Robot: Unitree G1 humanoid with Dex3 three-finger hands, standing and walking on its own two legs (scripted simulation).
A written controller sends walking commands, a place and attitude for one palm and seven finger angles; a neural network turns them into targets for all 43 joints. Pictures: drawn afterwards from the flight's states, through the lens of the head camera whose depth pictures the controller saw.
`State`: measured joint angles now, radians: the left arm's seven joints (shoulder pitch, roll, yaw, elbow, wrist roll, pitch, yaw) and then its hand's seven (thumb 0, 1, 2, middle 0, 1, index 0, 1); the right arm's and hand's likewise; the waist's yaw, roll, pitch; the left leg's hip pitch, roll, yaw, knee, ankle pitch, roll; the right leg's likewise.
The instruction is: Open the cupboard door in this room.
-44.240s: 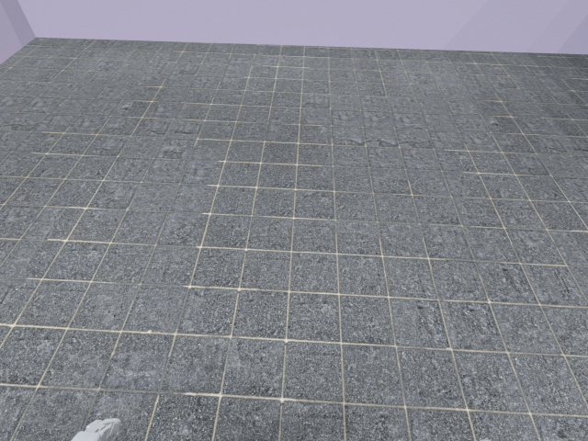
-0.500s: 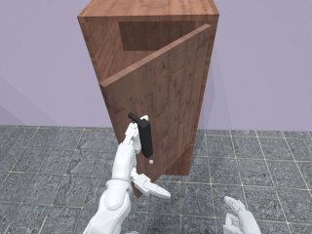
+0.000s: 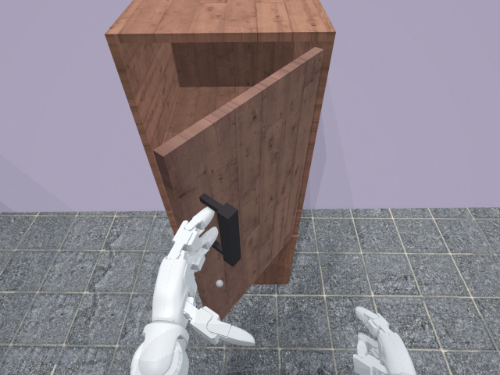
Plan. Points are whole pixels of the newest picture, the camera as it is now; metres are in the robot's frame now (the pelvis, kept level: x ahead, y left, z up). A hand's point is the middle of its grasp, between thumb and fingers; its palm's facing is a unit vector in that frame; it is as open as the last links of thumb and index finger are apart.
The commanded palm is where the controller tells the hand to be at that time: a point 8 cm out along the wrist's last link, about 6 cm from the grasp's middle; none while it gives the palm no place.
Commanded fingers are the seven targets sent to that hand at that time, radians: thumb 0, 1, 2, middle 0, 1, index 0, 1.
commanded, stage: slide the hand sideways off the handle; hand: left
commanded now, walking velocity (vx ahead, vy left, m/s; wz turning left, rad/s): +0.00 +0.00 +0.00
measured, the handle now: (220, 230) +0.32 +0.07 +0.08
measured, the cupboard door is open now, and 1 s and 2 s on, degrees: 51 49 49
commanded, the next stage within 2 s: draw the hand back to the body in 0.52 s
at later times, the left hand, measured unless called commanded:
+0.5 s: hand (177, 327) +0.17 +0.10 +0.08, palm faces +0.02 -1.00 +0.00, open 16.3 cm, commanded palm +0.14 +0.16 +0.08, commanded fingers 0.00 -0.50 0.30 -0.15 -0.30 -0.15 -0.30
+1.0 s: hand (131, 314) +0.18 +0.15 +0.11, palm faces +0.06 -1.00 -0.05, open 16.3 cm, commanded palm +0.14 +0.21 +0.12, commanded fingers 0.00 -0.50 0.30 -0.15 -0.30 -0.15 -0.30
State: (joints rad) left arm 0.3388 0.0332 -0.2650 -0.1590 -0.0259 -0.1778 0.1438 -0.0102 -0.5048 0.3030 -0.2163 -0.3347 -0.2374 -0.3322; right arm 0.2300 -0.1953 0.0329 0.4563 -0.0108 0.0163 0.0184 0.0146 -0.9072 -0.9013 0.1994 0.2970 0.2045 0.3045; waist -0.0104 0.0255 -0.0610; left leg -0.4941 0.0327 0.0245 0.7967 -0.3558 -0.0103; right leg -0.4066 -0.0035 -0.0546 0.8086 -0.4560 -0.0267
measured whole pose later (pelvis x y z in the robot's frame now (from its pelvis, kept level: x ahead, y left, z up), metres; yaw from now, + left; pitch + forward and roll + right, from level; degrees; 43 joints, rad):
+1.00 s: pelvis +0.00 +0.01 -0.01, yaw +2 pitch +4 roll -2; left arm 0.61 0.19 0.01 -0.47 -0.19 -0.12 -0.07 -0.01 -0.50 0.30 -0.15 -0.30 -0.16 -0.30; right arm 0.30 -0.22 0.04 0.44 0.04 -0.13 -0.05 0.02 -0.91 -0.90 0.20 0.30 0.21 0.30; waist 0.01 0.06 -0.11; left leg -0.56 0.03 -0.01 0.89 -0.40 0.00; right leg -0.44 0.00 -0.09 0.86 -0.48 -0.02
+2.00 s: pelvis +0.02 +0.02 +0.04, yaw +0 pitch -4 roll +0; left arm 0.47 0.32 0.33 -0.40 -0.07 -0.06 0.12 0.01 0.82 0.87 -0.20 -0.30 -0.21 -0.30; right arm 0.19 -0.23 0.02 0.63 0.00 -0.08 -0.08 0.01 -0.91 -0.90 0.20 0.30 0.21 0.30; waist 0.07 0.06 0.03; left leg -0.13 0.00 0.04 0.43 -0.22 0.01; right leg -0.02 -0.02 -0.05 0.38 -0.28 0.00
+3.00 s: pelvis -0.08 +0.04 +0.02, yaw +3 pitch -2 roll -2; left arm 0.55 0.41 0.43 -0.53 -0.03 -0.18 0.14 0.02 0.88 0.90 -0.21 -0.30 -0.22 -0.30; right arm 0.20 -0.21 0.00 0.54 0.01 -0.05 -0.08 0.01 -0.91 -0.90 0.20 0.30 0.21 0.30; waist -0.01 0.02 0.08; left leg -0.43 0.01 0.02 0.58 -0.16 0.05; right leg -0.31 0.01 -0.02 0.56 -0.24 0.01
